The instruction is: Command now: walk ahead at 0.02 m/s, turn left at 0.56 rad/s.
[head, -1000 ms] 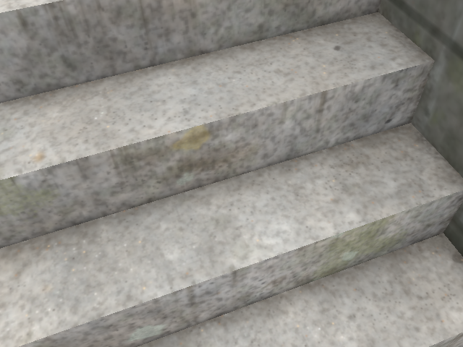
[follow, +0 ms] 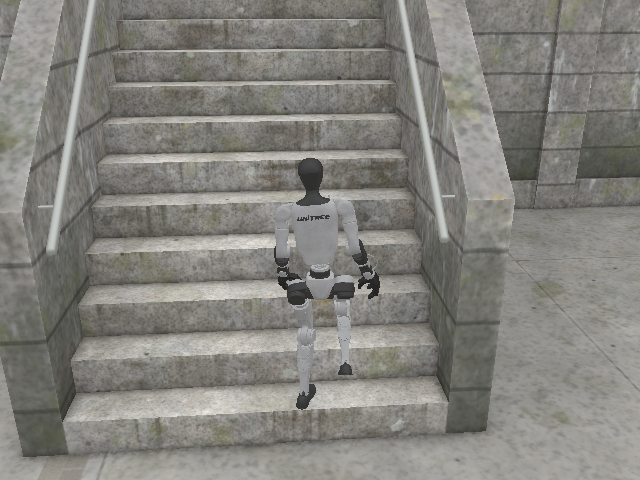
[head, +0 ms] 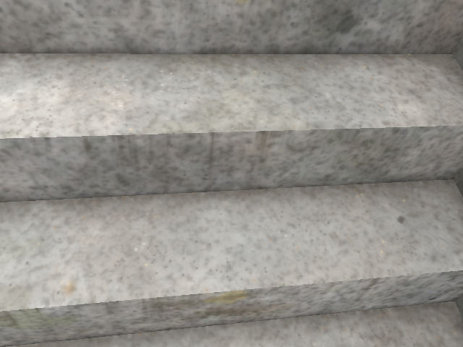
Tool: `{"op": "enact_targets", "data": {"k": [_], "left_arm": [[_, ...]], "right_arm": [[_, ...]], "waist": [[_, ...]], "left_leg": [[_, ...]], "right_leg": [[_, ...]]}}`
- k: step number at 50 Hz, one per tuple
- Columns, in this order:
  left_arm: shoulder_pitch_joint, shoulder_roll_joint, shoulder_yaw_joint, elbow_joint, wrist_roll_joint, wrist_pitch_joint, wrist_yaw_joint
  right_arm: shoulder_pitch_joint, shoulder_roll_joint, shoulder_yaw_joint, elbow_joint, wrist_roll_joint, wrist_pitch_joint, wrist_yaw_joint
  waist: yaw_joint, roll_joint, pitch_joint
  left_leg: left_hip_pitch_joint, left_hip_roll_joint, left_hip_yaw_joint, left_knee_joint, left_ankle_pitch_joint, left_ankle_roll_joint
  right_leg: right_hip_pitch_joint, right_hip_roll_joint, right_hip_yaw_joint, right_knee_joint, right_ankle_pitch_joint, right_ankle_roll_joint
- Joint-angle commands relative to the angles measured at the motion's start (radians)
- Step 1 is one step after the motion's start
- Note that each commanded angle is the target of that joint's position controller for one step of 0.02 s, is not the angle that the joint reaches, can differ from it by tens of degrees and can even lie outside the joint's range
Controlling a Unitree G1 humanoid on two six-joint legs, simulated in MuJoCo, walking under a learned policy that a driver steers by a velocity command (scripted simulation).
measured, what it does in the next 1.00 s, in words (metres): steps to the right, turning left: right foot, then left foot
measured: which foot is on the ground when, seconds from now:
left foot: down 0.00-0.18, up 0.20-0.64, down 0.66-1.00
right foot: up 0.00-0.16, down 0.18-0.66, up 0.68-0.98, down 1.00-1.00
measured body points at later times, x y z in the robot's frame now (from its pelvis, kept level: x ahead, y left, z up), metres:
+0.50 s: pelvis +0.00 -0.08 +0.01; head +0.06 -0.09 +0.45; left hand +0.06 +0.20 -0.08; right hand +0.23 -0.26 -0.12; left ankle -0.05 +0.05 -0.60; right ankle +0.06 -0.16 -0.72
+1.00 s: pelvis -0.04 -0.09 +0.00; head -0.02 -0.10 +0.45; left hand -0.02 +0.17 -0.11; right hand +0.20 -0.24 -0.10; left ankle -0.01 +0.03 -0.72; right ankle +0.01 -0.19 -0.72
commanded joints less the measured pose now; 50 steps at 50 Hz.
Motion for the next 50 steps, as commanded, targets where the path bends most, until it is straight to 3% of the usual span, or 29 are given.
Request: {"op": "enact_targets", "data": {"k": [1, 4, 7, 8, 9, 10, 11, 12, 13, 14, 16, 21, 25, 28, 30, 31, 32, 33, 34, 35, 37, 38, 41, 44, 46, 47, 48, 49, 50], "left_arm": [[-0.084, 0.020, -0.001, -0.112, -0.015, -0.020, 0.001], [-0.063, 0.035, -0.003, -0.139, -0.031, -0.037, 0.007], [0.061, 0.068, 0.013, -0.115, -0.091, -0.053, 0.035], [0.096, 0.090, 0.024, -0.094, -0.086, -0.060, 0.045], [0.074, 0.134, 0.034, -0.094, -0.055, -0.065, 0.053], [0.121, 0.206, 0.051, -0.119, -0.057, -0.051, 0.052], [0.157, 0.231, 0.069, -0.152, -0.030, -0.050, 0.055], [0.129, 0.166, 0.054, -0.162, -0.009, -0.045, 0.064], [0.078, 0.128, 0.039, -0.167, -0.004, -0.041, 0.079], [0.067, 0.136, 0.043, -0.140, 0.005, -0.036, 0.086], [0.064, 0.135, 0.038, -0.148, -0.006, -0.039, 0.088], [0.156, 0.194, 0.066, -0.122, -0.017, -0.043, 0.089], [0.101, 0.164, 0.061, -0.157, -0.001, -0.036, 0.090], [0.085, 0.152, 0.057, -0.174, 0.013, -0.014, 0.108], [0.127, 0.160, 0.069, -0.151, 0.009, 0.010, 0.105], [0.165, 0.193, 0.083, -0.132, -0.007, 0.013, 0.096], [0.199, 0.188, 0.087, -0.102, -0.004, 0.020, 0.087], [0.195, 0.143, 0.079, -0.093, 0.005, 0.021, 0.065], [0.097, 0.110, 0.069, -0.178, -0.023, 0.019, 0.065], [0.088, 0.088, 0.069, -0.161, -0.003, 0.020, 0.068], [0.066, 0.073, 0.076, -0.128, -0.005, 0.032, 0.071], [0.076, 0.084, 0.072, -0.128, -0.004, 0.035, 0.065], [0.112, 0.065, 0.060, -0.123, -0.008, 0.049, 0.037], [0.092, 0.079, 0.055, -0.138, -0.026, 0.043, 0.028], [0.118, 0.065, 0.049, -0.130, -0.033, 0.043, 0.040], [0.166, 0.058, 0.049, -0.098, -0.041, 0.045, 0.047], [0.195, 0.061, 0.050, -0.086, -0.043, 0.044, 0.053], [0.238, 0.048, 0.047, -0.031, -0.047, 0.037, 0.057], [0.275, 0.036, 0.044, 0.006, -0.031, 0.025, 0.055]], "right_arm": [[-0.032, -0.137, -0.035, -0.088, -0.017, -0.006, -0.011], [-0.066, -0.159, -0.038, -0.113, -0.016, -0.011, -0.010], [-0.041, -0.170, -0.047, -0.111, -0.015, 0.005, 0.017], [-0.043, -0.165, -0.051, -0.113, -0.002, 0.003, 0.037], [0.006, -0.135, -0.053, -0.109, 0.011, -0.003, 0.064], [0.060, -0.101, -0.047, -0.140, 0.016, -0.020, 0.072], [0.076, -0.168, -0.058, -0.135, 0.009, -0.024, 0.070], [-0.030, -0.172, -0.059, -0.127, -0.006, -0.023, 0.068], [-0.078, -0.155, -0.050, -0.137, -0.025, -0.012, 0.076], [-0.135, -0.107, -0.032, -0.170, -0.029, 0.005, 0.082], [-0.148, -0.144, -0.028, -0.185, -0.023, 0.028, 0.106], [-0.159, -0.121, -0.017, -0.185, -0.021, 0.039, 0.100], [-0.151, -0.111, -0.017, -0.198, -0.032, 0.056, 0.083], [-0.111, -0.089, -0.006, -0.207, -0.012, 0.058, 0.080], [-0.066, -0.084, 0.001, -0.164, 0.014, 0.057, 0.079], [-0.038, -0.105, -0.004, -0.151, 0.008, 0.052, 0.083], [0.011, -0.116, -0.010, -0.131, 0.010, 0.042, 0.089], [0.013, -0.127, -0.010, -0.135, -0.015, 0.025, 0.098], [0.008, -0.241, -0.039, -0.199, -0.040, 0.022, 0.072], [-0.044, -0.208, -0.020, -0.240, -0.049, 0.021, 0.066], [-0.179, -0.139, 0.018, -0.251, -0.051, 0.019, 0.070], [-0.180, -0.123, 0.030, -0.246, -0.036, 0.011, 0.059], [-0.088, -0.117, 0.041, -0.206, -0.015, 0.011, 0.034], [0.024, -0.143, 0.024, -0.170, -0.026, 0.010, 0.033], [0.026, -0.153, 0.013, -0.161, -0.030, 0.029, 0.022], [-0.022, -0.148, 0.011, -0.184, -0.037, 0.023, 0.020], [-0.039, -0.148, 0.007, -0.179, -0.028, 0.022, 0.024], [0.001, -0.120, 0.009, -0.145, -0.005, 0.023, 0.041], [0.017, -0.082, 0.019, -0.124, 0.009, 0.017, 0.057]], "waist": [[0.003, 0.248, -0.164], [0.036, 0.225, -0.146], [0.071, 0.220, -0.123], [0.078, 0.159, -0.122], [0.040, -0.041, -0.141], [0.035, -0.257, -0.254], [0.077, -0.238, -0.411], [0.073, -0.068, -0.345], [0.046, -0.018, -0.239], [0.027, -0.065, -0.111], [0.023, 0.016, -0.074], [0.067, -0.101, -0.135], [0.046, -0.092, -0.143], [0.048, -0.116, -0.141], [0.076, -0.092, -0.136], [0.077, -0.070, -0.166], [0.062, 0.012, -0.156], [0.042, 0.181, -0.117], [-0.037, 0.498, -0.188], [-0.010, 0.309, -0.221], [0.071, 0.240, -0.071], [0.081, 0.144, -0.034], [0.066, 0.115, -0.022], [0.015, 0.218, -0.036], [0.012, 0.270, -0.068], [0.040, 0.311, -0.109], [0.049, 0.297, -0.109], [0.039, 0.212, -0.103], [0.051, 0.166, -0.091]], "left_leg": [[0.278, 0.275, -0.330, -0.183, 0.581, 0.164], [0.232, 0.277, -0.305, -0.193, 0.781, 0.152], [0.226, 0.208, -0.264, -0.160, 0.848, 0.092], [0.200, 0.163, -0.213, -0.055, 0.757, 0.065], [-0.001, 0.085, -0.092, 0.175, 0.200, 0.011], [-0.246, -0.023, 0.051, 0.442, -0.262, -0.064], [-0.255, 0.009, 0.111, 0.788, -0.341, -0.114], [-0.307, 0.050, 0.095, 0.960, -0.232, -0.133], [-0.372, 0.068, 0.075, 1.001, -0.158, -0.150], [-0.437, 0.063, 0.068, 1.033, -0.078, -0.160], [-0.448, 0.062, 0.083, 0.936, -0.045, -0.173], [-0.457, 0.082, 0.155, 0.784, -0.074, -0.170], [-0.381, 0.143, 0.188, 0.659, -0.029, -0.150], [-0.242, 0.175, 0.240, 0.303, -0.066, -0.114], [-0.060, 0.123, 0.370, 0.011, -0.060, -0.082], [0.099, 0.108, 0.367, -0.061, -0.085, -0.053], [0.168, 0.105, 0.335, -0.154, -0.058, -0.046], [0.216, 0.209, 0.152, -0.194, 0.058, -0.037], [0.141, 0.497, -0.349, -0.395, 0.029, 0.145], [0.022, 0.535, -0.415, -0.491, -0.161, 0.215], [-0.104, 0.429, -0.205, -0.405, -0.112, 0.188], [-0.087, 0.371, -0.125, -0.364, -0.091, 0.146], [0.020, 0.305, -0.038, -0.263, 0.069, 0.171], [0.215, 0.327, -0.098, -0.322, -0.036, 0.181], [0.210, 0.321, -0.077, -0.338, -0.019, 0.168], [0.115, 0.339, -0.090, -0.364, 0.022, 0.137], [0.077, 0.332, -0.088, -0.377, 0.002, 0.124], [0.049, 0.302, -0.021, -0.381, -0.056, 0.130], [-0.037, 0.288, -0.018, -0.355, -0.089, 0.104]], "right_leg": [[-0.019, -0.005, 0.036, -0.161, -0.076, -0.039], [0.166, -0.036, 0.083, -0.453, -0.215, -0.069], [0.451, 0.006, -0.008, -1.005, -0.190, -0.035], [0.552, -0.005, -0.005, -1.155, -0.042, -0.030], [0.731, -0.122, 0.081, -1.159, 0.260, -0.049], [0.947, -0.386, 0.303, -0.990, 1.079, -0.178], [0.923, -0.506, 0.415, -1.004, 1.152, -0.309], [0.831, -0.452, 0.363, -1.045, 0.874, -0.331], [0.771, -0.363, 0.283, -1.052, 0.554, -0.290], [0.685, -0.278, 0.192, -1.040, 0.458, -0.298], [0.669, -0.254, 0.130, -1.062, 0.372, -0.278], [0.790, -0.308, 0.131, -1.095, 0.206, -0.319], [0.702, -0.326, 0.092, -1.094, 0.012, -0.303], [0.685, -0.284, 0.015, -1.046, -0.048, -0.243], [0.619, -0.249, -0.042, -1.030, -0.212, -0.212], [0.556, -0.296, -0.004, -1.035, -0.194, -0.198], [0.516, -0.262, -0.047, -0.920, -0.252, -0.168], [0.353, -0.183, -0.135, -0.626, -0.440, -0.102], [0.207, -0.042, -0.083, -0.342, -0.517, -0.014], [0.286, -0.079, 0.053, -0.087, -0.368, 0.037], [0.221, -0.070, 0.055, 0.190, -0.262, 0.054], [0.205, -0.071, 0.060, 0.087, -0.215, 0.052], [0.172, -0.004, 0.034, -0.002, -0.183, 0.037], [0.149, 0.007, 0.009, -0.397, -0.417, 0.041], [0.277, -0.001, -0.007, -0.627, -0.467, 0.015], [0.465, -0.059, 0.090, -0.746, -0.426, -0.024], [0.551, -0.059, 0.080, -0.883, -0.411, -0.048], [0.615, 0.044, -0.081, -0.996, -0.363, -0.056], [0.719, 0.020, -0.037, -1.041, -0.219, -0.078]]}}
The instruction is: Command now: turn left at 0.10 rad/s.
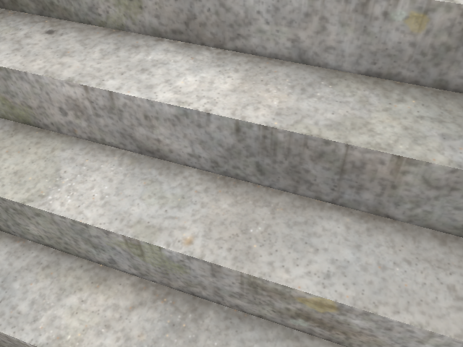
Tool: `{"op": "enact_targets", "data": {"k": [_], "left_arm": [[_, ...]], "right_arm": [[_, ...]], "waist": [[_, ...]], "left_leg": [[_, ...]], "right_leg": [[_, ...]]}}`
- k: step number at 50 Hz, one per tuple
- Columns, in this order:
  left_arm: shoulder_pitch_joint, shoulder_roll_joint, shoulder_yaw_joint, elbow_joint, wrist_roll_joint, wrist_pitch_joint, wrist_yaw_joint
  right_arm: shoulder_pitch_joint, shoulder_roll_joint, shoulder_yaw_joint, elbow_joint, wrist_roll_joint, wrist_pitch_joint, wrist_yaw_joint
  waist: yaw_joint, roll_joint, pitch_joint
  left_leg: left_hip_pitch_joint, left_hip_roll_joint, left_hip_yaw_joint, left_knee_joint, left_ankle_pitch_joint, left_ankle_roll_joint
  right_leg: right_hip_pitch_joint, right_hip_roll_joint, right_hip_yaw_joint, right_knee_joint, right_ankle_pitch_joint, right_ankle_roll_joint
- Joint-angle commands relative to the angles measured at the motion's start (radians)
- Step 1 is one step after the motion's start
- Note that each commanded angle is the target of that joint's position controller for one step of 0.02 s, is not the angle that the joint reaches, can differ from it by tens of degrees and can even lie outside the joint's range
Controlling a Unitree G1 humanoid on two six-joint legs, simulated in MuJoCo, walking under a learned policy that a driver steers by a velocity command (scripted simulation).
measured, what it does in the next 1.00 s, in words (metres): stands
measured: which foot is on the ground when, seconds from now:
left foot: down 0.00-1.00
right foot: down 0.00-1.00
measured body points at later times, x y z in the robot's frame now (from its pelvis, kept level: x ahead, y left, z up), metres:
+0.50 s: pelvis +0.02 -0.02 +0.01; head +0.02 -0.02 +0.46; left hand +0.05 +0.21 -0.13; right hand -0.03 -0.22 -0.14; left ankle +0.03 +0.10 -0.72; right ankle +0.01 -0.11 -0.72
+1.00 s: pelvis +0.04 +0.00 +0.02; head +0.05 -0.01 +0.47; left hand +0.03 +0.22 -0.14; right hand +0.04 -0.21 -0.14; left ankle +0.03 +0.10 -0.72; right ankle +0.01 -0.11 -0.72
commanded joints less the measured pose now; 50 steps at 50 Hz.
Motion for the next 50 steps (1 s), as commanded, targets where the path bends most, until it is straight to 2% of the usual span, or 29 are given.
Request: {"op": "enact_targets", "data": {"k": [1, 2, 3, 4, 5, 6, 7, 8, 9, 10, 11, 12, 15, 22, 26, 30, 31, 33, 36, 37, 39, 50], "left_arm": [[0.153, 0.026, 0.006, 0.036, 0.018, -0.035, 0.004], [0.098, 0.072, 0.014, 0.008, 0.025, -0.044, 0.013], [0.043, 0.039, 0.000, -0.017, 0.020, -0.060, 0.015], [-0.006, 0.028, -0.010, -0.019, 0.016, -0.071, 0.015], [-0.022, 0.027, -0.013, -0.003, 0.008, -0.077, 0.014], [-0.018, 0.038, -0.013, 0.017, 0.003, -0.077, 0.017], [0.005, 0.049, -0.009, 0.035, 0.002, -0.080, 0.017], [0.048, 0.074, 0.006, 0.071, 0.000, -0.072, 0.022], [0.088, 0.077, 0.009, 0.088, 0.002, -0.064, 0.023], [0.128, 0.090, 0.017, 0.096, 0.004, -0.055, 0.024], [0.130, 0.070, 0.010, 0.118, -0.003, -0.063, 0.027], [0.115, 0.080, 0.014, 0.130, -0.004, -0.064, 0.027], [0.098, 0.068, 0.012, 0.163, -0.006, -0.061, 0.025], [0.120, 0.062, 0.005, 0.261, -0.015, -0.052, 0.019], [0.129, 0.059, 0.001, 0.307, -0.015, -0.047, 0.014], [0.138, 0.054, -0.006, 0.347, -0.014, -0.049, 0.012], [0.141, 0.053, -0.009, 0.359, -0.014, -0.049, 0.015], [0.143, 0.051, -0.014, 0.371, -0.016, -0.051, 0.015], [0.153, 0.050, -0.019, 0.392, -0.014, -0.054, 0.016], [0.154, 0.045, -0.023, 0.393, -0.009, -0.060, 0.014], [0.156, 0.048, -0.028, 0.400, -0.008, -0.064, 0.014], [0.177, 0.054, -0.040, 0.431, -0.010, -0.063, 0.015]], "right_arm": [[0.090, -0.034, -0.023, 0.017, 0.029, -0.015, 0.033], [0.091, -0.028, -0.023, 0.017, 0.046, -0.013, 0.043], [0.084, -0.040, -0.025, 0.027, 0.048, -0.016, 0.043], [0.106, -0.032, -0.026, 0.049, 0.042, -0.020, 0.040], [0.154, -0.020, -0.017, 0.079, 0.036, -0.023, 0.045], [0.181, -0.006, -0.015, 0.097, 0.023, -0.026, 0.046], [0.186, -0.006, -0.012, 0.113, 0.017, -0.032, 0.049], [0.203, -0.004, -0.012, 0.141, 0.007, -0.024, 0.045], [0.221, -0.012, -0.011, 0.159, 0.009, -0.023, 0.039], [0.162, -0.051, -0.021, 0.148, 0.007, -0.022, 0.030], [0.223, -0.031, -0.017, 0.176, 0.013, -0.024, 0.035], [0.257, -0.015, -0.010, 0.193, 0.015, -0.025, 0.035], [0.302, 0.010, 0.003, 0.229, 0.006, -0.022, 0.026], [0.335, 0.015, 0.028, 0.279, 0.001, -0.032, 0.017], [0.336, 0.006, 0.038, 0.300, 0.007, -0.045, 0.017], [0.332, -0.004, 0.042, 0.313, 0.008, -0.051, 0.011], [0.336, -0.007, 0.041, 0.322, 0.014, -0.052, 0.011], [0.333, -0.003, 0.044, 0.331, 0.011, -0.052, 0.013], [0.320, -0.003, 0.046, 0.340, 0.012, -0.053, 0.013], [0.316, -0.011, 0.043, 0.346, 0.017, -0.053, 0.012], [0.311, -0.002, 0.047, 0.351, 0.019, -0.051, 0.015], [0.290, -0.022, 0.054, 0.366, 0.019, -0.046, 0.016]], "waist": [[0.016, 0.025, -0.068], [0.009, -0.168, -0.026], [0.004, -0.212, 0.005], [-0.016, -0.216, 0.017], [-0.038, -0.173, 0.026], [-0.053, -0.133, 0.030], [-0.043, -0.109, 0.036], [-0.020, -0.103, 0.063], [-0.005, -0.117, 0.057], [0.042, -0.135, 0.060], [0.009, -0.084, 0.039], [-0.005, -0.085, 0.050], [-0.012, -0.051, 0.062], [-0.002, 0.001, 0.066], [0.007, 0.030, 0.047], [0.006, 0.024, 0.043], [0.003, 0.020, 0.042], [0.003, 0.023, 0.044], [0.003, 0.015, 0.041], [0.004, 0.013, 0.044], [0.004, -0.012, 0.018], [0.006, 0.002, 0.025]], "left_leg": [[-0.060, 0.161, -0.222, -0.203, -0.281, 0.074], [-0.050, 0.087, -0.134, -0.164, -0.299, 0.004], [0.050, 0.052, -0.054, -0.015, -0.163, -0.024], [0.135, 0.047, -0.036, 0.085, -0.112, -0.032], [0.170, 0.049, -0.029, 0.088, -0.091, -0.035], [0.174, 0.051, -0.018, 0.033, -0.069, -0.031], [0.161, 0.053, -0.019, -0.037, -0.041, -0.024], [0.134, 0.013, 0.062, -0.072, 0.008, -0.035], [0.134, 0.026, 0.051, -0.124, -0.015, -0.035], [0.118, 0.053, 0.031, -0.081, 0.015, -0.061], [0.120, 0.040, 0.034, -0.076, -0.011, -0.055], [0.132, 0.044, 0.038, -0.083, -0.015, -0.050], [0.148, 0.047, 0.044, -0.077, -0.021, -0.042], [0.109, 0.081, -0.001, -0.159, -0.010, -0.027], [0.114, 0.101, -0.035, -0.210, -0.002, -0.019], [0.150, 0.117, -0.056, -0.230, 0.028, -0.006], [0.158, 0.120, -0.047, -0.230, 0.047, -0.006], [0.171, 0.123, -0.048, -0.234, 0.076, -0.002], [0.192, 0.128, -0.046, -0.235, 0.109, 0.003], [0.172, 0.120, -0.021, -0.225, 0.158, 0.001], [0.183, 0.125, -0.010, -0.213, 0.185, 0.002], [0.179, 0.128, -0.001, -0.213, 0.175, -0.003]], "right_leg": [[0.228, -0.006, 0.015, -0.284, 0.157, -0.057], [0.062, -0.095, 0.177, -0.365, -0.145, -0.090], [-0.074, -0.168, 0.272, -0.486, -0.267, -0.125], [-0.159, -0.200, 0.303, -0.514, -0.258, -0.152], [-0.185, -0.194, 0.267, -0.512, -0.239, -0.156], [-0.148, -0.158, 0.225, -0.478, -0.189, -0.141], [-0.093, -0.130, 0.189, -0.444, -0.123, -0.127], [-0.035, -0.087, 0.153, -0.408, -0.114, -0.135], [-0.005, -0.087, 0.158, -0.384, -0.090, -0.138], [0.041, -0.106, 0.210, -0.404, -0.082, -0.139], [0.025, -0.114, 0.189, -0.425, -0.095, -0.138], [0.012, -0.109, 0.174, -0.414, -0.109, -0.137], [-0.015, -0.095, 0.143, -0.401, -0.094, -0.135], [0.078, -0.057, 0.088, -0.347, 0.086, -0.112], [0.138, -0.045, 0.069, -0.321, 0.180, -0.091], [0.137, -0.042, 0.061, -0.317, 0.223, -0.077], [0.139, -0.045, 0.060, -0.319, 0.229, -0.076], [0.136, -0.047, 0.057, -0.319, 0.245, -0.071], [0.132, -0.048, 0.058, -0.320, 0.263, -0.068], [0.160, -0.055, 0.058, -0.331, 0.318, -0.071], [0.183, -0.059, 0.054, -0.327, 0.363, -0.074], [0.179, -0.069, 0.050, -0.320, 0.373, -0.069]]}}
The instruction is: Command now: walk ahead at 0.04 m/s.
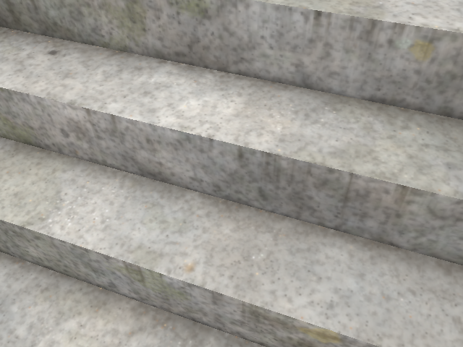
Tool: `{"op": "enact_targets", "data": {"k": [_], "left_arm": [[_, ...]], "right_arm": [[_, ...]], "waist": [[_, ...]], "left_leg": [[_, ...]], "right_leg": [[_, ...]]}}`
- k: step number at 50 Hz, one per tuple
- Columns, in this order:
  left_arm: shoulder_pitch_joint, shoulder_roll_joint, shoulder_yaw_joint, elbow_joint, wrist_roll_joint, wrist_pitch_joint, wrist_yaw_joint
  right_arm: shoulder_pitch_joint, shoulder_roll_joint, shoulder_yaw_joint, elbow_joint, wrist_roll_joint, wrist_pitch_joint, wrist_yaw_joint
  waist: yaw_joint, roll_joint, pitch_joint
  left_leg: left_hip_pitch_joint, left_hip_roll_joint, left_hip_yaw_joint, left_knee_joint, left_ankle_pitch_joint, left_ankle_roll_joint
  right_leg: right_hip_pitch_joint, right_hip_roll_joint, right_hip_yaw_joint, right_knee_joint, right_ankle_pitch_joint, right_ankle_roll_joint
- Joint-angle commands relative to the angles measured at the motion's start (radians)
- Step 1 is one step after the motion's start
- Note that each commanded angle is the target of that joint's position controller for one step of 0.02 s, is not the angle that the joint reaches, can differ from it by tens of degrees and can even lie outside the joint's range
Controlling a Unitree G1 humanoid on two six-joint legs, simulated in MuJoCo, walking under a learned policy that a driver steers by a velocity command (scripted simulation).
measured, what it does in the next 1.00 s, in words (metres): climbs: left foot 0.20 m higher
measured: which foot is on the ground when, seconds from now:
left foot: down 0.00-0.54, up 0.56-0.80, down 0.82-1.00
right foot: down 0.00-0.84, up 0.86-1.00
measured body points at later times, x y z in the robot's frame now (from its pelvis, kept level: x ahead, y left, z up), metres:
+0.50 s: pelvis +0.08 +0.02 -0.01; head +0.10 +0.01 +0.44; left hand +0.04 +0.25 -0.16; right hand +0.16 -0.21 -0.15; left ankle -0.01 +0.10 -0.73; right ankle -0.03 -0.11 -0.73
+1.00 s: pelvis +0.27 +0.14 +0.10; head +0.28 +0.16 +0.55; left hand +0.42 +0.40 +0.00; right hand +0.36 -0.10 -0.03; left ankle +0.34 +0.23 -0.54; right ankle +0.17 -0.01 -0.35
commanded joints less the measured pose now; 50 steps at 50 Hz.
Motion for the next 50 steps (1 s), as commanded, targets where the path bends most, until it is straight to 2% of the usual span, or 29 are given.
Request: {"op": "enact_targets", "data": {"k": [1, 6, 9, 13, 16, 18, 20, 22, 25, 26, 27, 28, 29, 31, 32, 34, 35, 36, 38, 39, 40, 41, 42, 43, 44, 45, 47, 48, 50], "left_arm": [[0.082, 0.072, 0.007, -0.003, -0.001, -0.004, 0.002], [0.068, 0.105, 0.021, -0.029, 0.001, -0.009, -0.007], [0.068, 0.090, 0.020, -0.060, 0.010, -0.025, -0.014], [0.171, 0.160, 0.045, -0.040, 0.020, -0.020, -0.009], [0.162, 0.168, 0.058, -0.039, 0.024, -0.012, 0.001], [0.121, 0.143, 0.049, -0.053, 0.021, -0.025, 0.002], [0.161, 0.145, 0.046, -0.044, 0.017, -0.039, -0.011], [0.191, 0.128, 0.044, -0.048, 0.002, -0.054, -0.031], [0.309, 0.120, 0.052, -0.035, 0.010, -0.056, -0.036], [0.402, 0.139, 0.060, -0.003, 0.018, -0.055, -0.030], [0.537, 0.163, 0.072, 0.035, 0.023, -0.055, -0.019], [0.490, 0.206, 0.076, 0.043, 0.037, -0.066, -0.008], [0.378, 0.201, 0.071, 0.005, 0.063, -0.089, -0.010], [0.250, 0.221, 0.079, -0.058, 0.070, -0.102, -0.008], [0.167, 0.203, 0.075, -0.092, 0.070, -0.121, -0.007], [0.214, 0.237, 0.090, -0.065, 0.066, -0.160, -0.029], [0.259, 0.218, 0.088, -0.037, 0.061, -0.169, -0.039], [0.229, 0.199, 0.078, -0.023, 0.043, -0.175, -0.048], [0.208, 0.187, 0.066, 0.008, -0.007, -0.143, -0.037], [0.037, 0.206, 0.057, -0.063, -0.047, -0.123, -0.047], [0.112, 0.339, 0.089, -0.130, -0.088, -0.142, -0.066], [0.098, 0.497, 0.133, -0.135, -0.084, -0.174, -0.095], [0.069, 0.484, 0.148, -0.163, -0.105, -0.186, -0.119], [0.028, 0.314, 0.118, -0.206, -0.068, -0.200, -0.156], [-0.002, 0.179, 0.103, -0.225, 0.016, -0.189, -0.148], [-0.027, 0.065, 0.084, -0.289, 0.041, -0.174, -0.126], [-0.031, -0.006, 0.050, -0.334, 0.079, -0.153, -0.098], [-0.033, -0.025, 0.038, -0.348, 0.073, -0.131, -0.088], [-0.069, -0.061, 0.013, -0.362, 0.046, -0.103, -0.070]], "right_arm": [[0.109, -0.056, -0.005, -0.002, 0.001, -0.003, -0.001], [0.130, -0.103, -0.024, 0.012, 0.000, 0.011, 0.005], [0.083, -0.087, -0.026, -0.003, 0.002, 0.008, 0.011], [-0.007, -0.074, -0.027, -0.043, 0.018, -0.020, 0.035], [-0.026, -0.078, -0.028, -0.066, 0.008, -0.040, 0.036], [-0.011, -0.073, -0.029, -0.066, 0.009, -0.061, 0.038], [-0.008, -0.116, -0.043, -0.074, 0.019, -0.081, 0.035], [-0.041, -0.150, -0.053, -0.108, 0.018, -0.079, 0.026], [-0.173, -0.206, -0.068, -0.157, 0.019, -0.071, 0.023], [-0.255, -0.225, -0.078, -0.185, 0.030, -0.075, 0.025], [-0.399, -0.195, -0.074, -0.227, 0.047, -0.077, 0.036], [-0.480, -0.090, -0.051, -0.271, 0.043, -0.077, 0.051], [-0.444, -0.044, -0.043, -0.310, 0.011, -0.071, 0.061], [-0.407, -0.014, -0.026, -0.376, -0.002, -0.060, 0.063], [-0.501, -0.036, -0.028, -0.448, -0.026, -0.059, 0.054], [-0.662, -0.066, -0.034, -0.542, -0.029, -0.039, 0.023], [-0.784, -0.042, -0.021, -0.607, -0.023, -0.045, 0.011], [-0.868, -0.058, -0.012, -0.669, -0.002, -0.060, 0.012], [-0.846, -0.010, 0.025, -0.739, 0.005, -0.057, 0.041], [-0.628, 0.018, 0.034, -0.684, 0.033, -0.042, 0.076], [-0.291, -0.040, -0.019, -0.540, 0.053, -0.017, 0.086], [0.090, -0.146, -0.089, -0.409, 0.030, 0.016, 0.076], [0.144, -0.258, -0.132, -0.357, 0.001, 0.028, 0.048], [0.137, -0.386, -0.163, -0.318, -0.020, 0.025, 0.023], [-0.034, -0.354, -0.165, -0.325, 0.006, 0.033, 0.028], [-0.169, -0.318, -0.148, -0.297, 0.009, 0.018, 0.037], [-0.248, -0.141, -0.108, -0.164, 0.008, -0.021, 0.049], [-0.230, -0.042, -0.083, -0.116, -0.014, -0.038, 0.061], [-0.172, 0.030, -0.065, -0.041, -0.020, -0.077, 0.071]], "waist": [[-0.006, -0.008, 0.040], [-0.011, 0.019, 0.103], [0.016, 0.010, 0.126], [0.064, -0.201, 0.109], [0.033, -0.087, 0.164], [0.013, 0.015, 0.142], [0.039, 0.060, 0.020], [0.061, 0.047, -0.084], [0.150, 0.036, -0.100], [0.208, -0.035, -0.082], [0.307, -0.169, -0.046], [0.246, -0.397, 0.054], [0.136, -0.268, 0.100], [0.050, -0.213, 0.105], [0.034, -0.184, 0.176], [0.092, -0.139, 0.226], [0.135, -0.137, 0.271], [0.116, -0.088, 0.346], [0.086, -0.044, 0.276], [-0.047, 0.062, 0.100], [-0.114, 0.013, -0.236], [-0.290, -0.085, -0.482], [-0.330, 0.052, -0.534], [-0.264, 0.493, -0.552], [-0.176, 0.383, -0.544], [-0.057, 0.338, -0.407], [0.059, 0.132, -0.101], [0.082, 0.140, -0.036], [0.101, 0.070, 0.019]], "left_leg": [[-0.033, 0.091, -0.042, -0.070, 0.177, 0.018], [-0.060, 0.099, -0.088, -0.070, -0.150, 0.080], [-0.121, 0.115, -0.106, -0.027, -0.150, 0.100], [-0.353, 0.005, 0.081, 0.187, -0.116, 0.044], [-0.289, 0.005, 0.101, 0.039, -0.161, 0.058], [-0.182, 0.019, 0.096, -0.058, 0.034, 0.061], [-0.003, 0.071, 0.066, -0.003, 0.558, 0.068], [0.155, 0.111, 0.044, 0.095, 0.929, 0.079], [0.071, 0.121, 0.077, 0.321, 1.186, 0.087], [-0.076, 0.098, 0.108, 0.502, 1.157, 0.073], [-0.336, 0.004, 0.158, 0.796, 0.780, 0.043], [-0.665, -0.062, 0.100, 1.060, -0.168, 0.026], [-0.767, 0.011, -0.038, 1.241, -0.301, 0.046], [-0.941, 0.051, -0.161, 1.417, -0.537, 0.083], [-1.054, 0.084, -0.214, 1.513, -0.551, 0.086], [-1.403, 0.096, -0.205, 1.810, -0.683, 0.112], [-1.560, 0.104, -0.201, 1.897, -0.758, 0.127], [-1.556, 0.149, -0.164, 1.685, -0.791, 0.135], [-1.092, 0.192, -0.018, 1.275, -0.600, 0.152], [-0.375, 0.135, 0.127, 0.934, -0.234, 0.152], [0.178, -0.028, 0.189, 1.001, -0.200, 0.115], [0.390, -0.099, 0.099, 0.947, -0.156, 0.106], [0.368, -0.051, -0.211, 0.658, -0.324, 0.142], [0.292, 0.288, -0.759, 0.185, -0.345, 0.238], [0.066, 0.286, -0.945, 0.026, -0.636, 0.188], [-0.093, 0.282, -0.897, -0.014, -0.794, 0.125], [-0.329, 0.228, -0.657, 0.142, -0.741, 0.100], [-0.394, 0.198, -0.537, 0.165, -0.594, 0.096], [-0.428, 0.216, -0.427, 0.127, -0.351, 0.110]], "right_leg": [[0.003, -0.079, 0.057, -0.064, 0.148, -0.070], [-0.140, -0.047, 0.066, 0.000, -0.210, -0.096], [-0.161, -0.047, 0.095, 0.024, -0.239, -0.123], [0.056, -0.140, 0.272, -0.110, -0.312, -0.216], [0.004, -0.145, 0.249, -0.054, -0.174, -0.231], [0.014, -0.085, 0.142, 0.041, 0.117, -0.192], [0.058, -0.028, 0.040, 0.128, 0.302, -0.160], [0.041, 0.002, -0.003, 0.165, 0.292, -0.148], [0.092, 0.025, -0.032, 0.138, 0.273, -0.152], [0.158, 0.010, -0.002, 0.107, 0.378, -0.186], [0.275, -0.076, 0.106, -0.005, 0.514, -0.272], [0.332, -0.213, 0.305, -0.087, 0.715, -0.356], [0.304, -0.248, 0.323, -0.048, 0.730, -0.324], [0.186, -0.343, 0.367, -0.133, 0.385, -0.301], [0.125, -0.397, 0.402, -0.212, 0.321, -0.292], [0.254, -0.453, 0.363, -0.284, 0.229, -0.268], [0.291, -0.464, 0.324, -0.322, 0.204, -0.248], [0.237, -0.437, 0.220, -0.406, 0.197, -0.198], [-0.048, -0.313, 0.034, -0.612, 0.261, -0.145], [-0.414, -0.228, -0.092, -0.642, 0.453, -0.167], [-0.430, -0.213, -0.055, -0.390, 1.035, -0.194], [-0.275, -0.247, -0.004, -0.075, 1.571, -0.161], [-0.294, -0.167, 0.069, 0.287, 1.428, -0.107], [-0.405, 0.110, 0.102, 0.836, 0.360, -0.064], [-0.407, 0.162, 0.277, 1.373, 0.190, -0.049], [-0.524, 0.134, 0.293, 1.588, 0.256, -0.043], [-0.676, 0.054, 0.150, 1.612, 0.360, -0.088], [-0.715, 0.063, 0.150, 1.671, 0.323, -0.106], [-0.808, 0.062, 0.156, 1.735, 0.295, -0.107]]}}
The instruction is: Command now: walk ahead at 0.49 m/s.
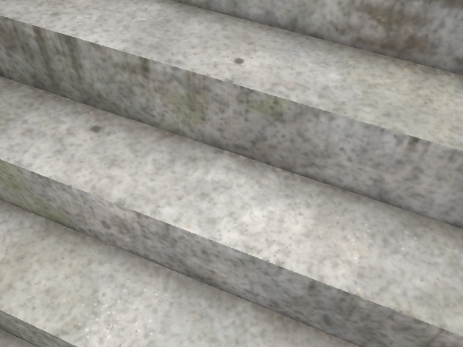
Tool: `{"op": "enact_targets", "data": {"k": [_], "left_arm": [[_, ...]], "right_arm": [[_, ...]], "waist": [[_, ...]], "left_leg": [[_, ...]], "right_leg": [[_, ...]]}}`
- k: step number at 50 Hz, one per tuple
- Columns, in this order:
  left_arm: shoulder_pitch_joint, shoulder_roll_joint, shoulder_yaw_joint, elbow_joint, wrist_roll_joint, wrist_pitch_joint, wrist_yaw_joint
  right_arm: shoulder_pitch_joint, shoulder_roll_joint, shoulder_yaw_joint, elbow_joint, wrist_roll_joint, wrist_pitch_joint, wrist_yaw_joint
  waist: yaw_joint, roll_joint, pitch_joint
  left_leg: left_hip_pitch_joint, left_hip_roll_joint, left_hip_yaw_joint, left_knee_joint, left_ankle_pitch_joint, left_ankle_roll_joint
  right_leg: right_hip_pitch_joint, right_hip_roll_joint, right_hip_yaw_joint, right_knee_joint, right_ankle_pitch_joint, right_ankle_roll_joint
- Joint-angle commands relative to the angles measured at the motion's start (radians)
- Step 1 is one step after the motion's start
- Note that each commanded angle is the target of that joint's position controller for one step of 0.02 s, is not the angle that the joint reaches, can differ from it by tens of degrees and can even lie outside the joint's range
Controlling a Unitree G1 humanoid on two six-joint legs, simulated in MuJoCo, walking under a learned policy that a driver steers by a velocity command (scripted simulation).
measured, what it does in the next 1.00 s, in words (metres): climbs: right foot 0.20 m higher, then left foot 0.20 m higher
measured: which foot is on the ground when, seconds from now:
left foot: down 0.00-0.42, up 0.44-0.88, down 0.90-1.00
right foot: up 0.00-0.36, down 0.38-0.94, up 0.96-1.00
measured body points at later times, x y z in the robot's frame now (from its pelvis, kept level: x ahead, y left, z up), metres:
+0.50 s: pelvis +0.25 -0.01 +0.18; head +0.25 +0.01 +0.63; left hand +0.39 +0.19 +0.04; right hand +0.23 -0.23 +0.04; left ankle +0.14 +0.10 -0.39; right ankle +0.29 -0.07 -0.45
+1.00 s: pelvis +0.54 +0.07 +0.36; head +0.59 +0.04 +0.81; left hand +0.51 +0.30 +0.23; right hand +0.77 -0.11 +0.27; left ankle +0.66 +0.14 -0.25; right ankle +0.35 -0.07 -0.22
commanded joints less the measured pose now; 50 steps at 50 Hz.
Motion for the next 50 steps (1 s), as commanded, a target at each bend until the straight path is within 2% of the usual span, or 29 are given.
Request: {"op": "enact_targets", "data": {"k": [1, 4, 6, 11, 13, 15, 16, 18, 19, 20, 21, 22, 23, 25, 27, 29, 31, 34, 37, 39, 41, 42, 43, 44, 46, 47, 48, 49, 50], "left_arm": [[0.107, -0.200, -0.079, -0.063, -0.002, 0.031, 0.030], [-0.015, -0.199, -0.087, -0.083, -0.030, 0.041, 0.063], [-0.075, -0.186, -0.087, -0.100, -0.055, 0.036, 0.068], [-0.300, -0.232, -0.120, -0.197, -0.029, 0.064, 0.050], [-0.370, -0.241, -0.126, -0.238, -0.023, 0.077, 0.034], [-0.405, -0.257, -0.143, -0.227, -0.045, 0.086, 0.017], [-0.304, -0.296, -0.157, -0.199, -0.061, 0.085, 0.016], [-0.115, -0.217, -0.119, -0.091, -0.099, 0.081, 0.015], [0.024, -0.154, -0.094, -0.056, -0.076, 0.077, 0.024], [0.140, -0.075, -0.061, -0.031, -0.036, 0.072, 0.030], [0.291, 0.036, -0.023, 0.021, -0.017, 0.082, 0.052], [0.311, 0.101, 0.016, 0.079, -0.031, 0.110, 0.073], [0.157, 0.088, 0.027, 0.096, -0.039, 0.100, 0.068], [0.100, -0.065, -0.003, 0.187, -0.036, 0.069, 0.062], [0.105, -0.227, -0.048, 0.285, -0.003, 0.028, 0.042], [0.138, -0.197, -0.050, 0.314, -0.014, 0.001, 0.028], [0.098, -0.128, -0.042, 0.282, -0.026, -0.029, 0.013], [0.280, -0.036, -0.024, 0.308, -0.042, -0.066, 0.026], [0.443, -0.031, -0.015, 0.333, -0.012, -0.063, 0.028], [0.512, -0.073, -0.023, 0.353, -0.039, -0.049, 0.036], [0.499, -0.037, -0.017, 0.317, -0.047, -0.032, 0.057], [0.477, -0.045, -0.017, 0.311, -0.081, -0.023, 0.062], [0.432, -0.028, -0.029, 0.262, -0.081, -0.034, 0.061], [0.426, 0.099, 0.002, 0.235, -0.063, -0.060, 0.050], [0.343, 0.222, 0.052, 0.190, -0.099, -0.116, -0.010], [0.336, 0.120, 0.032, 0.138, -0.128, -0.136, -0.038], [0.241, 0.097, 0.050, 0.099, -0.092, -0.131, -0.051], [0.202, -0.032, 0.036, 0.019, -0.050, -0.116, -0.041], [0.117, -0.101, 0.019, -0.064, -0.033, -0.090, -0.017]], "right_arm": [[0.041, 0.059, 0.018, 0.052, -0.008, -0.084, 0.025], [0.152, 0.016, 0.022, 0.097, -0.023, -0.124, 0.034], [0.204, -0.004, 0.023, 0.120, -0.008, -0.136, 0.037], [0.387, -0.005, 0.030, 0.190, 0.003, -0.145, 0.013], [0.437, -0.015, 0.023, 0.207, 0.015, -0.143, -0.019], [0.494, -0.003, 0.023, 0.221, 0.037, -0.125, -0.051], [0.424, -0.018, 0.022, 0.193, 0.028, -0.117, -0.061], [0.426, -0.064, 0.026, 0.139, 0.043, -0.126, -0.048], [0.419, -0.130, 0.010, 0.136, 0.062, -0.138, -0.026], [0.390, -0.167, -0.008, 0.103, 0.056, -0.153, -0.009], [0.308, -0.122, -0.013, 0.032, 0.071, -0.156, 0.022], [0.116, -0.102, -0.042, -0.021, 0.035, -0.151, 0.047], [0.078, -0.044, -0.040, -0.102, -0.026, -0.153, 0.063], [0.004, 0.093, 0.006, -0.194, -0.022, -0.135, 0.045], [0.043, 0.175, 0.050, -0.227, -0.010, -0.113, 0.029], [0.067, 0.199, 0.071, -0.236, -0.005, -0.080, 0.016], [0.017, 0.115, 0.064, -0.245, 0.006, -0.057, 0.005], [-0.139, 0.100, 0.054, -0.291, 0.002, -0.036, -0.015], [-0.359, 0.142, 0.072, -0.396, -0.003, -0.052, -0.017], [-0.532, 0.139, 0.098, -0.498, -0.004, -0.044, 0.000], [-0.563, 0.121, 0.105, -0.532, -0.009, -0.026, 0.040], [-0.565, 0.184, 0.129, -0.540, 0.016, -0.023, 0.047], [-0.416, 0.155, 0.108, -0.459, 0.026, -0.029, 0.054], [-0.182, 0.105, 0.069, -0.386, 0.037, -0.015, 0.033], [0.101, -0.071, 0.003, -0.318, 0.010, 0.006, 0.005], [0.198, -0.156, -0.033, -0.256, -0.022, -0.012, -0.017], [0.170, -0.244, -0.072, -0.266, -0.016, 0.005, -0.027], [0.018, -0.217, -0.071, -0.267, -0.010, -0.004, -0.010], [-0.073, -0.183, -0.067, -0.212, 0.006, -0.023, -0.005]], "waist": [[0.074, 0.104, 0.040], [0.029, 0.041, 0.047], [0.005, 0.029, 0.061], [-0.052, -0.030, 0.075], [-0.078, 0.065, 0.043], [-0.121, 0.084, 0.018], [-0.063, 0.184, -0.021], [0.001, 0.219, -0.170], [0.065, 0.332, -0.255], [0.128, 0.350, -0.351], [0.176, 0.135, -0.347], [0.205, -0.071, -0.271], [0.106, 0.006, -0.142], [-0.015, 0.087, 0.087], [-0.104, 0.073, 0.106], [-0.131, 0.065, 0.130], [-0.149, 0.113, 0.146], [-0.071, 0.031, 0.103], [0.019, -0.001, 0.127], [0.060, -0.006, 0.106], [0.089, -0.023, 0.055], [0.081, -0.060, 0.024], [0.032, -0.027, -0.116], [-0.061, -0.123, -0.309], [-0.221, -0.177, -0.520], [-0.231, 0.030, -0.533], [-0.259, 0.203, -0.612], [-0.177, 0.099, -0.572], [-0.090, 0.024, -0.432]], "left_leg": [[0.125, 0.176, -0.414, -0.663, 0.013, 0.093], [0.186, 0.244, -0.398, -0.797, 0.182, 0.151], [0.277, 0.247, -0.345, -0.862, 0.185, 0.147], [0.475, 0.177, -0.211, -0.949, 0.166, 0.079], [0.572, 0.203, -0.233, -1.057, 0.302, 0.132], [0.648, 0.187, -0.140, -1.165, 0.560, 0.159], [0.637, 0.196, -0.048, -1.100, 0.934, 0.154], [0.606, 0.212, -0.006, -0.872, 1.875, 0.200], [0.681, 0.242, -0.021, -0.673, 2.064, 0.206], [0.619, 0.230, -0.051, -0.443, 1.949, 0.181], [0.257, 0.085, -0.046, -0.086, 1.523, 0.103], [0.003, -0.106, -0.117, 0.381, 0.514, 0.078], [-0.182, -0.082, -0.271, 0.748, 0.465, 0.070], [-0.319, -0.057, -0.245, 0.912, 0.521, 0.090], [-0.409, -0.071, -0.292, 1.040, 0.448, 0.113], [-0.501, -0.054, -0.307, 1.008, 0.379, 0.113], [-0.416, -0.042, -0.236, 0.780, 0.426, 0.099], [-0.617, -0.001, -0.116, 0.957, 0.329, 0.088], [-0.988, 0.057, -0.126, 1.069, 0.071, 0.130], [-0.868, 0.114, -0.018, 0.795, 0.043, 0.124], [-0.609, 0.122, 0.097, 0.531, 0.072, 0.109], [-0.277, 0.104, 0.121, 0.260, 0.022, 0.134], [0.082, -0.006, 0.194, 0.182, 0.067, 0.129], [0.294, -0.074, 0.182, 0.184, 0.076, 0.125], [0.557, -0.071, -0.008, -0.099, 0.049, 0.137], [0.795, 0.190, -0.490, -0.337, 0.011, 0.257], [0.732, 0.358, -0.952, -0.737, 0.071, 0.298], [0.644, 0.380, -0.952, -0.789, 0.013, 0.272], [0.543, 0.373, -0.837, -0.753, -0.135, 0.238]], "right_leg": [[-0.302, -0.024, 0.032, 0.178, -0.057, -0.019], [-0.455, 0.013, -0.011, 0.376, -0.131, -0.012], [-0.579, 0.018, -0.014, 0.487, -0.206, -0.030], [-0.698, -0.053, -0.155, 0.263, -0.235, -0.046], [-0.655, -0.128, -0.241, 0.140, -0.274, -0.048], [-0.462, -0.142, -0.340, -0.200, -0.390, -0.062], [-0.254, -0.139, -0.283, -0.381, -0.495, -0.090], [0.178, 0.021, -0.441, -0.560, -0.628, -0.081], [0.285, 0.048, -0.417, -0.714, -0.633, -0.080], [0.458, -0.008, -0.194, -0.812, -0.627, -0.120], [0.606, -0.245, 0.369, -1.132, -0.922, -0.220], [0.560, -0.330, 0.886, -1.662, -1.121, -0.283], [0.449, -0.355, 0.864, -1.682, -1.119, -0.230], [0.167, -0.364, 0.510, -1.513, -0.908, -0.169], [0.118, -0.316, 0.288, -1.511, -0.667, -0.102], [0.160, -0.297, 0.124, -1.563, -0.439, -0.074], [0.097, -0.248, -0.032, -1.623, -0.287, -0.062], [0.369, -0.304, 0.013, -1.720, -0.276, -0.133], [0.748, -0.358, 0.024, -1.779, -0.309, -0.106], [0.726, -0.306, -0.031, -1.884, -0.291, -0.087], [0.687, -0.287, -0.117, -2.040, -0.010, -0.129], [0.565, -0.279, -0.169, -2.102, 0.155, -0.136], [0.506, -0.283, -0.213, -1.938, 0.843, -0.139], [0.599, -0.326, -0.198, -1.705, 1.383, -0.127], [0.685, -0.332, -0.157, -1.279, 1.402, -0.070], [0.267, -0.181, -0.112, -0.865, 1.039, -0.008], [0.177, 0.038, -0.077, -0.226, 0.026, 0.034], [0.034, 0.014, 0.110, 0.169, 0.003, 0.055], [-0.083, -0.054, 0.035, 0.250, 0.057, 0.039]]}}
